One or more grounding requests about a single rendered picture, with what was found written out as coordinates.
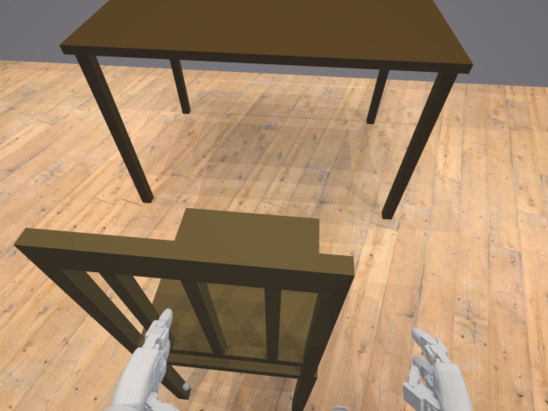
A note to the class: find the table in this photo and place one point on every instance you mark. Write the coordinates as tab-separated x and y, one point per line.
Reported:
406	35

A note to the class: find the left robot hand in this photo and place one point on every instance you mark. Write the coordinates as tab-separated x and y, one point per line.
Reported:
146	369

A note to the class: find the chair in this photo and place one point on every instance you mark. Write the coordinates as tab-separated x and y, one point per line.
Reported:
249	292

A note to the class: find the right robot hand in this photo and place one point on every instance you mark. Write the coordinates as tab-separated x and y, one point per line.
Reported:
445	388

